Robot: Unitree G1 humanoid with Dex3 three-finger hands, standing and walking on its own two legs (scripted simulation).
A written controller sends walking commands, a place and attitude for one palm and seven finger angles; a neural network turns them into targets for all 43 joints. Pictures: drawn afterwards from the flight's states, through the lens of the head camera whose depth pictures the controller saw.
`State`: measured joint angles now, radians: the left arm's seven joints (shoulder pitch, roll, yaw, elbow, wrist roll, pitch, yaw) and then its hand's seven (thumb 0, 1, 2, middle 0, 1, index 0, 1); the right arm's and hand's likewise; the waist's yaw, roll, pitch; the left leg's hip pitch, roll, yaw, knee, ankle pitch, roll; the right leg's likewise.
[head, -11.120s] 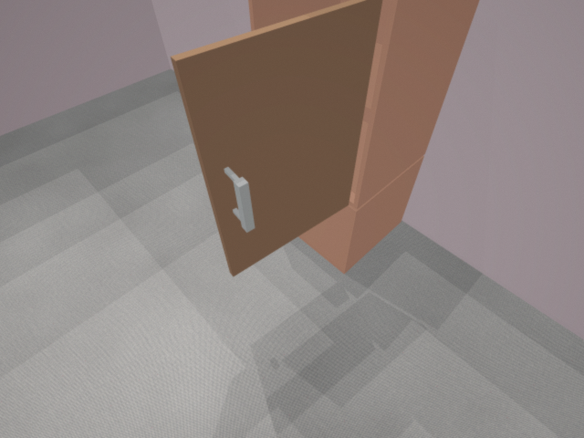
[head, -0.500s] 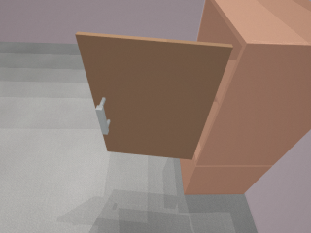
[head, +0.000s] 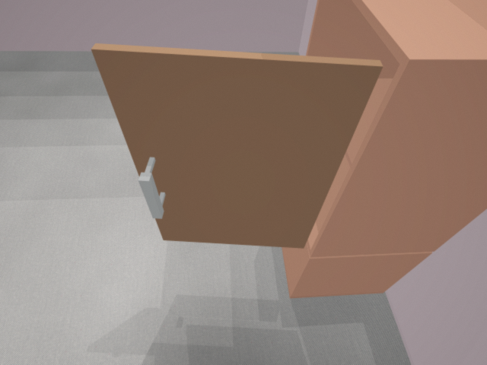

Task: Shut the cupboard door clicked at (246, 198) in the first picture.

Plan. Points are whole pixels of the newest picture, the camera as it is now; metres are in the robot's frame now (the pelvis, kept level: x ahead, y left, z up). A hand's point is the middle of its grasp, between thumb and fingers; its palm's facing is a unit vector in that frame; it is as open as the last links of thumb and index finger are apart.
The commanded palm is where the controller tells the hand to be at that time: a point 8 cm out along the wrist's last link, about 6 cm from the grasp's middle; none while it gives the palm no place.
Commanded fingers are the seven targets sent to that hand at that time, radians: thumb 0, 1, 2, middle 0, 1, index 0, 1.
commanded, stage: come to a stop and stand still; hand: left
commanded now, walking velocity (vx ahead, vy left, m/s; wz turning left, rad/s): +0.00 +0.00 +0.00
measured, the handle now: (154, 189) +0.45 +0.21 -0.04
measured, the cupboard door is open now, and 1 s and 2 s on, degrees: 84 84 84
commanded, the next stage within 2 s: look again from close up in 0.58 s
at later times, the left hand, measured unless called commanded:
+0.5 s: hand out of the picture -0.01 +0.15 -0.17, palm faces +0.03 -0.98 -0.18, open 7.3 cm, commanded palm none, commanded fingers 0.00 0.90 0.90 -0.20 -0.30 -0.20 -0.30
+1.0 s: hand out of the picture +0.01 +0.16 -0.17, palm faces +0.04 -0.97 -0.23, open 7.3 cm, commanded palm none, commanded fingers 0.00 0.90 0.90 -0.20 -0.30 -0.20 -0.30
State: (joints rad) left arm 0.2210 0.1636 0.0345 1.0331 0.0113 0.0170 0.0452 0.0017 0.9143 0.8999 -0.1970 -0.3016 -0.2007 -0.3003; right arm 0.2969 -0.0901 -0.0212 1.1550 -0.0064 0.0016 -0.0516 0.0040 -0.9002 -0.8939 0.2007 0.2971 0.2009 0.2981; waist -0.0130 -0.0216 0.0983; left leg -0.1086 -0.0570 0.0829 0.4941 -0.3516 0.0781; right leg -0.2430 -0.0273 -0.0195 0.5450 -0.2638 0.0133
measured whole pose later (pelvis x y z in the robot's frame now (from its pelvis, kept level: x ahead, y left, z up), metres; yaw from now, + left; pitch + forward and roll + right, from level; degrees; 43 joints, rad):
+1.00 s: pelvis -0.01 -0.03 +0.00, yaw +2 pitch +0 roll +0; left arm 0.28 0.20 -0.01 1.05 0.02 -0.03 0.03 0.00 0.91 0.90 -0.20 -0.30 -0.20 -0.30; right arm 0.23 -0.20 -0.02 1.05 -0.02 -0.01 -0.02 0.00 -0.90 -0.89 0.20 0.30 0.20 0.30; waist 0.00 0.00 0.00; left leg -0.17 -0.02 0.04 0.50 -0.33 0.04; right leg -0.28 0.00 -0.06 0.51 -0.23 -0.03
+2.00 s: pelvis -0.06 -0.04 -0.11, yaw +4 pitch +16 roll -2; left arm 0.37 0.27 0.23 0.05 -0.35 -0.38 -0.45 0.01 0.90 0.90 -0.65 -0.79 -0.65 -0.79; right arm 0.20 -0.21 0.01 0.54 0.05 -0.27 -0.06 0.01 -0.90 -0.89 0.20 0.30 0.20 0.30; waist 0.02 0.02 -0.15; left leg -0.97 -0.01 -0.03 1.28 -0.59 0.02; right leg -1.03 0.00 -0.11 1.20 -0.46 -0.05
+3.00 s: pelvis -0.04 -0.02 -0.09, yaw +3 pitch +16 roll -3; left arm 0.38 0.27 0.16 -0.01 -0.29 -0.37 -0.32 0.01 0.90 0.90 -1.29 -1.50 -1.30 -1.50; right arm 0.27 -0.25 0.02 0.46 0.04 -0.17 -0.04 0.01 -0.90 -0.89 0.20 0.30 0.20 0.30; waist -0.01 0.03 -0.18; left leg -0.90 -0.02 -0.01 1.21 -0.59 0.05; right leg -0.95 -0.01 -0.09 1.12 -0.46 -0.02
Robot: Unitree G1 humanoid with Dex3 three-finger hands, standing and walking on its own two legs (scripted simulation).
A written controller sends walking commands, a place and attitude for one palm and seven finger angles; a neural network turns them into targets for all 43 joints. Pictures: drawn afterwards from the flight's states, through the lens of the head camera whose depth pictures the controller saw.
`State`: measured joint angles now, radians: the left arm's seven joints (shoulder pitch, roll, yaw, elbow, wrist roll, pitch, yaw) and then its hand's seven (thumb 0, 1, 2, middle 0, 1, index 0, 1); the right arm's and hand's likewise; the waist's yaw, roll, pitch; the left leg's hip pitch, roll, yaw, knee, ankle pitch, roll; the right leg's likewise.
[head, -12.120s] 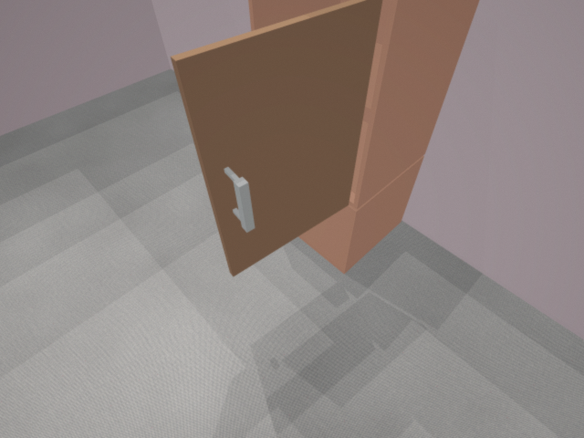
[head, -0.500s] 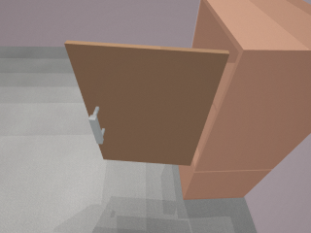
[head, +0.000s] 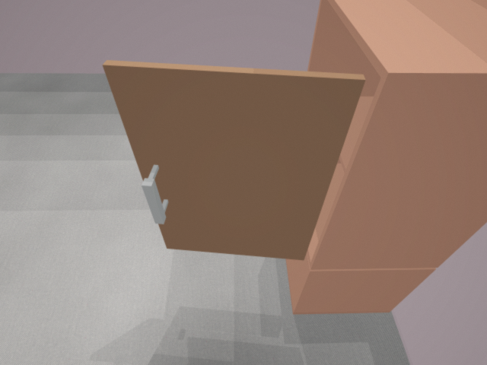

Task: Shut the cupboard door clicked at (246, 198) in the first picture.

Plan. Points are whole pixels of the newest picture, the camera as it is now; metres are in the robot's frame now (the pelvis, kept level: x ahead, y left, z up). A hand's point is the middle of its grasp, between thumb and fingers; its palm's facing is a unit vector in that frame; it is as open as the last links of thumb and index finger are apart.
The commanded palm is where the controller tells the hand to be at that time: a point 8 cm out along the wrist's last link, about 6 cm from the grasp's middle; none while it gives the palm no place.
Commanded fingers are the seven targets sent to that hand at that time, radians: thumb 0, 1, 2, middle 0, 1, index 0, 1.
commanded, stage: look again from close up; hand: left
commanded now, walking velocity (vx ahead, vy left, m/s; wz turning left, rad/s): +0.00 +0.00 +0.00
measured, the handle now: (157, 195) +0.47 +0.23 -0.04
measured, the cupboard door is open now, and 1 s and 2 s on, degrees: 84 84 84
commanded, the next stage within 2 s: raise the hand and make a fist in 0.22 s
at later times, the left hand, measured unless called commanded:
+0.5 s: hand (110, 326) +0.19 +0.23 -0.03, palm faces +0.24 -0.97 -0.08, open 7.2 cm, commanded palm +0.11 +0.27 -0.07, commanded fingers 0.00 0.90 0.90 -0.37 -0.48 -0.37 -0.48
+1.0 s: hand (128, 353) +0.16 +0.20 -0.06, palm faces -0.05 -1.00 -0.02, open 4.9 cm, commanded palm +0.12 +0.25 -0.06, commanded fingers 0.00 0.90 0.90 -0.82 -0.98 -0.82 -0.98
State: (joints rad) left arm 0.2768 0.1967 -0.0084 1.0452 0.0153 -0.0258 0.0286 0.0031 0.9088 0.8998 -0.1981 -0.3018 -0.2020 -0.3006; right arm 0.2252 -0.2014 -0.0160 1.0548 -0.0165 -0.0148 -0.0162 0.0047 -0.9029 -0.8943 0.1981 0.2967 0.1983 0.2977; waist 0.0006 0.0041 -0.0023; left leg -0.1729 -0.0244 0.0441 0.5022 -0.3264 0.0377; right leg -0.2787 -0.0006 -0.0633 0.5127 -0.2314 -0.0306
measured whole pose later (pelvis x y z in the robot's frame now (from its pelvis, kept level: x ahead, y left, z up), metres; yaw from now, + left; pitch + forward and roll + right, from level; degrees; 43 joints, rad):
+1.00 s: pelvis -0.05 -0.01 -0.11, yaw +2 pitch +16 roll -2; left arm 0.37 0.27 0.23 0.05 -0.35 -0.38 -0.45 0.01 0.90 0.90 -0.65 -0.79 -0.65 -0.79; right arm 0.20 -0.21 0.01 0.54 0.05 -0.27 -0.06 0.01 -0.90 -0.89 0.20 0.30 0.20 0.30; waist 0.02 0.02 -0.15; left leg -0.97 -0.01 -0.03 1.28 -0.59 0.02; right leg -1.03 0.00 -0.11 1.20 -0.46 -0.05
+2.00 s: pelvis -0.03 +0.01 -0.09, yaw +2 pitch +16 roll -3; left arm 0.38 0.27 0.16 -0.01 -0.29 -0.37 -0.32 0.01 0.90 0.90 -1.29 -1.50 -1.30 -1.50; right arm 0.27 -0.25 0.02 0.46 0.04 -0.17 -0.04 0.01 -0.90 -0.89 0.20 0.30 0.20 0.30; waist -0.01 0.03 -0.18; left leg -0.90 -0.02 -0.01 1.21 -0.59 0.05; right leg -0.95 -0.01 -0.09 1.12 -0.46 -0.02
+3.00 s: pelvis -0.03 +0.00 -0.09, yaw +1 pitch +18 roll -2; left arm -0.11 0.28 0.19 0.40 -0.25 -0.37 -0.29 0.01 0.90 0.90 -1.30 -1.50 -1.30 -1.50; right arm 0.28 -0.26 0.02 0.54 0.04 -0.10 -0.05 0.01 -0.90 -0.89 0.20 0.30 0.20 0.30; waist -0.04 0.02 -0.17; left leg -0.91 -0.02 0.00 1.16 -0.56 0.04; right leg -0.98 -0.01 -0.08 1.10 -0.44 -0.02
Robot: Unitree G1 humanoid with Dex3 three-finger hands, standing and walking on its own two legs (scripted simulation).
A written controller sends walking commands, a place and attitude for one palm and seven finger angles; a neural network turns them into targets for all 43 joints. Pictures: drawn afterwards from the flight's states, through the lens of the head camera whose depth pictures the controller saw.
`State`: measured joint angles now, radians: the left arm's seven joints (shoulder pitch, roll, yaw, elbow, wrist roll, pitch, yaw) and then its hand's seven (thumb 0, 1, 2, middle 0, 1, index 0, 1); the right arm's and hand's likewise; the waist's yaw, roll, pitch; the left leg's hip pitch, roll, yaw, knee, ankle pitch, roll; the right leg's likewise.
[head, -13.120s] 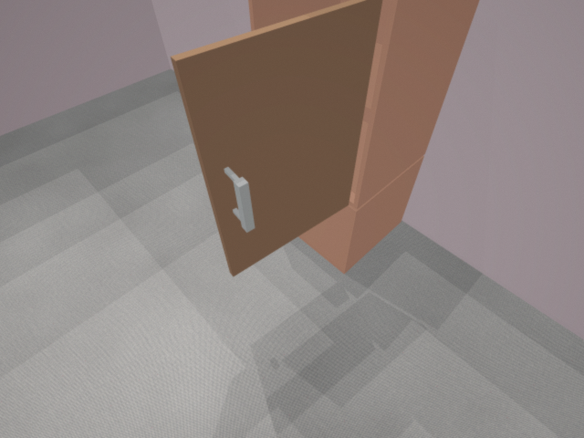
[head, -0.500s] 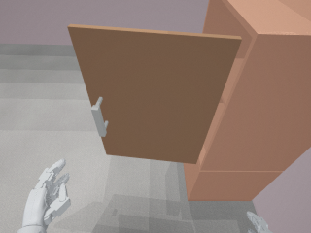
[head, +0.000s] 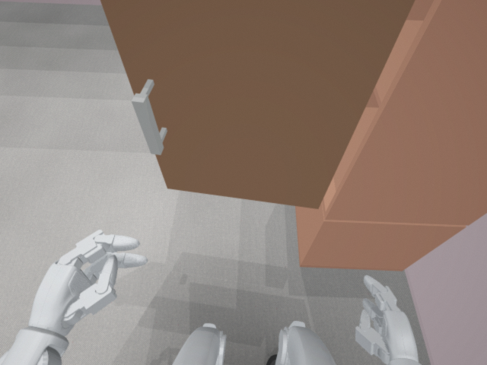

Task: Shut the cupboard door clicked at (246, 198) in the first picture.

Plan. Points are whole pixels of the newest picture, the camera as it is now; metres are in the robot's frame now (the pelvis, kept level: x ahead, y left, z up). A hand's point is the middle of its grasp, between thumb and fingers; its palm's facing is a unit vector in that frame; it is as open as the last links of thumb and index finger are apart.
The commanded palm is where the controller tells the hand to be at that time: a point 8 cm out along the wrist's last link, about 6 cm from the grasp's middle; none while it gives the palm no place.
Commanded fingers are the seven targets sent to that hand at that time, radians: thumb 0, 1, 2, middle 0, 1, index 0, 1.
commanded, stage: raise the hand and make a fist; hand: left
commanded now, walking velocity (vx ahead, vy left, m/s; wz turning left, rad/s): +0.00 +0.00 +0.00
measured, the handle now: (153, 119) +0.53 +0.22 +0.06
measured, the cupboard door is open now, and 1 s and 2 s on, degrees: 84 84 84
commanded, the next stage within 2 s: bring the fist close to the handle in 1.24 s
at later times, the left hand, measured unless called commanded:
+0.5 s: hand (104, 278) +0.22 +0.22 +0.06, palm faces -0.07 -1.00 -0.02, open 3.1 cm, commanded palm +0.20 +0.27 +0.06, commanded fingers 0.00 0.90 0.90 -1.28 -1.48 -1.28 -1.48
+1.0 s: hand (111, 264) +0.24 +0.21 +0.06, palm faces -0.08 -1.00 -0.03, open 3.1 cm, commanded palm +0.22 +0.26 +0.07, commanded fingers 0.00 0.90 0.90 -1.30 -1.50 -1.30 -1.50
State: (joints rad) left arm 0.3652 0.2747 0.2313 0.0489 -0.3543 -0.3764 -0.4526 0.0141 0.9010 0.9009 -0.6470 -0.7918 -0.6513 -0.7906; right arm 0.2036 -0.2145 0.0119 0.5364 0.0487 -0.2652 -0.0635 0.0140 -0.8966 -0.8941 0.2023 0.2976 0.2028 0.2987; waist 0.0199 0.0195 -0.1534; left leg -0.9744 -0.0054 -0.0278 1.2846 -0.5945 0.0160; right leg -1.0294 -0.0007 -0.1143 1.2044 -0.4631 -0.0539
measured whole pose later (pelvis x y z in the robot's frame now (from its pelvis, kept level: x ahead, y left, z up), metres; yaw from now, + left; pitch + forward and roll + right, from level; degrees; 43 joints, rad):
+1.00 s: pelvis +0.02 +0.02 +0.02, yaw +0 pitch +16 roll -3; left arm 0.38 0.27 0.16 -0.01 -0.29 -0.37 -0.32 0.01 0.90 0.90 -1.29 -1.50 -1.30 -1.50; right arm 0.27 -0.25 0.02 0.46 0.04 -0.17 -0.04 0.01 -0.90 -0.89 0.20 0.30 0.20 0.30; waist -0.01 0.03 -0.18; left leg -0.90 -0.02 -0.01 1.21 -0.59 0.05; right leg -0.95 -0.01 -0.09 1.12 -0.46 -0.02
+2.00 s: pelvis +0.02 +0.02 +0.02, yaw +0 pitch +18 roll -2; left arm -0.11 0.28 0.19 0.40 -0.25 -0.37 -0.29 0.01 0.90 0.90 -1.30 -1.50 -1.30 -1.50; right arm 0.28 -0.26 0.02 0.54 0.04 -0.10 -0.05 0.01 -0.90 -0.89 0.20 0.30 0.20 0.30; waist -0.04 0.02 -0.17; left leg -0.91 -0.02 0.00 1.16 -0.56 0.04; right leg -0.98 -0.01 -0.08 1.10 -0.44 -0.02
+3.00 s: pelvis +0.01 +0.02 +0.02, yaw -1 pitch +20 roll -2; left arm -0.50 0.34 0.25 0.84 -0.20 -0.44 -0.34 0.01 0.90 0.90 -1.30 -1.50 -1.30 -1.50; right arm 0.27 -0.26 0.03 0.58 0.04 -0.01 -0.03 0.01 -0.90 -0.89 0.20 0.30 0.20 0.30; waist -0.07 0.01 -0.16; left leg -0.95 -0.02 0.01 1.16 -0.55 0.04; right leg -1.02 -0.01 -0.07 1.09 -0.42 -0.02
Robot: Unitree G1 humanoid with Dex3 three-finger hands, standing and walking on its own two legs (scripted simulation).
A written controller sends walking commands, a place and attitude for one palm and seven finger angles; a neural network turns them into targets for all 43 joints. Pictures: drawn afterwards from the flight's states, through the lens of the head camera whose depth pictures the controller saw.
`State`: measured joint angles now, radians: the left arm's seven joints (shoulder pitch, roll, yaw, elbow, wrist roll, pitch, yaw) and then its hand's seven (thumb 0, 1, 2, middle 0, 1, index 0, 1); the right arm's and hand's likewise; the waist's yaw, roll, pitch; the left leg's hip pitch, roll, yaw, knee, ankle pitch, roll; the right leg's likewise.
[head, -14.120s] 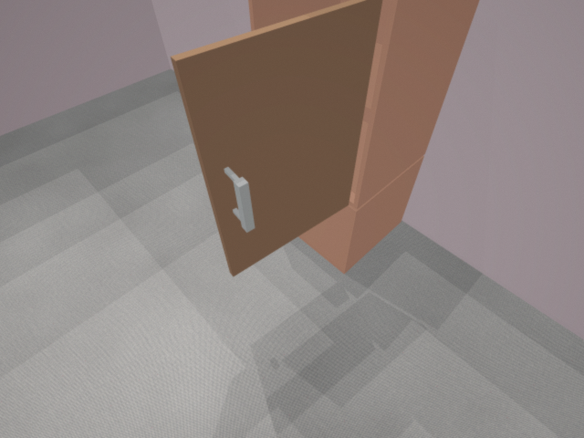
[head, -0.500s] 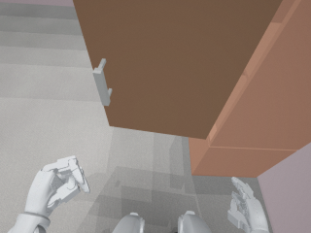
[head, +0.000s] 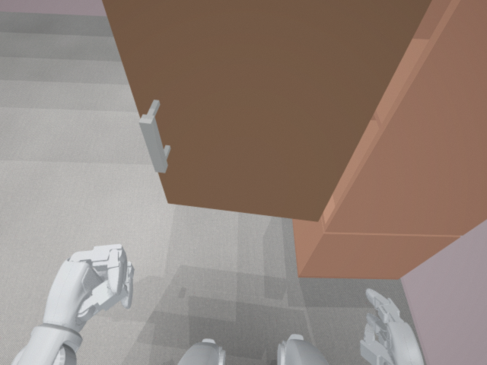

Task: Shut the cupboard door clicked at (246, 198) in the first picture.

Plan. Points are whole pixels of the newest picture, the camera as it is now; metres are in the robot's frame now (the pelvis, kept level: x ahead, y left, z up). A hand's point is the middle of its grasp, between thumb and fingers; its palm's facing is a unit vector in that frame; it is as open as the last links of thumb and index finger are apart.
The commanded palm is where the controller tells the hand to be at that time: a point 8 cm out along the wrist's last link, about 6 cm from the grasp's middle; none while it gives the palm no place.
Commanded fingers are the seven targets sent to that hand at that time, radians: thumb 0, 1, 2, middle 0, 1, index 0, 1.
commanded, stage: raise the hand and make a fist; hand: left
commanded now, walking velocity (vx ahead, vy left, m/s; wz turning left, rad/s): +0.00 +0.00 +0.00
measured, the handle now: (158, 138) +0.51 +0.20 +0.05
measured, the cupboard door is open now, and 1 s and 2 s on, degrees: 84 84 84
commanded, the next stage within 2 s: bring the fist close to the handle in 0.24 s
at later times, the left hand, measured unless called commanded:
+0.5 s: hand (132, 281) +0.23 +0.18 +0.05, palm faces -0.07 -1.00 -0.04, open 3.1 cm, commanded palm +0.23 +0.23 +0.05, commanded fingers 0.00 0.90 0.90 -1.30 -1.50 -1.30 -1.50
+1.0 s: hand (151, 219) +0.33 +0.17 +0.05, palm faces -0.08 -1.00 -0.03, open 3.1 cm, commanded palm +0.32 +0.23 +0.05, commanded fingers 0.00 0.90 0.90 -1.30 -1.50 -1.30 -1.50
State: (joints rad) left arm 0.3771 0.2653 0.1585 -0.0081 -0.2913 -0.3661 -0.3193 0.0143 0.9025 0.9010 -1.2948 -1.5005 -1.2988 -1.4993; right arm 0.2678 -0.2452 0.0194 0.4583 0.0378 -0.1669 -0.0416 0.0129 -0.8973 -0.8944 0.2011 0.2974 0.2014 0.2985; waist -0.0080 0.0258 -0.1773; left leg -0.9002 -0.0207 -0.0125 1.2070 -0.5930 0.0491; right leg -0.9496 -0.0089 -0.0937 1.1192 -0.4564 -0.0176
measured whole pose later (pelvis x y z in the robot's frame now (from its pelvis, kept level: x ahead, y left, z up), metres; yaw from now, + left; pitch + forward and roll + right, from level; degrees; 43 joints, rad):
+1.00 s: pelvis +0.00 -0.01 +0.00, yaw +0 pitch +18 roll -2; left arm -0.11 0.28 0.19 0.40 -0.25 -0.37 -0.29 0.01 0.90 0.90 -1.30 -1.50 -1.30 -1.50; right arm 0.28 -0.26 0.02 0.54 0.04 -0.10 -0.05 0.01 -0.90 -0.89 0.20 0.30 0.20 0.30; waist -0.04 0.02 -0.17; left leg -0.91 -0.02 0.00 1.16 -0.56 0.04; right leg -0.98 -0.01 -0.08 1.10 -0.44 -0.02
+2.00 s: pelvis -0.01 -0.01 +0.00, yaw -1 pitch +20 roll -2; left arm -0.50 0.34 0.25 0.84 -0.20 -0.44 -0.34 0.01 0.90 0.90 -1.30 -1.50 -1.30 -1.50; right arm 0.27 -0.26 0.03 0.58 0.04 -0.01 -0.03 0.01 -0.90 -0.89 0.20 0.30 0.20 0.30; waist -0.07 0.01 -0.16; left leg -0.95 -0.02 0.01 1.16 -0.55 0.04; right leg -1.02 -0.01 -0.07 1.09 -0.42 -0.02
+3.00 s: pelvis -0.01 +0.00 -0.03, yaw -3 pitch +28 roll -4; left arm -1.07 0.61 0.32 1.22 -0.07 -0.30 -0.51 0.01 0.90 0.90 -1.30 -1.50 -1.30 -1.50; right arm 0.36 -0.28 0.06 0.59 0.01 0.03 -0.02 0.00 -0.90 -0.89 0.20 0.30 0.20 0.30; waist -0.24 0.03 -0.14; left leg -1.21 0.02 0.01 1.30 -0.59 0.05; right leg -1.26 0.03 -0.08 1.18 -0.42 -0.03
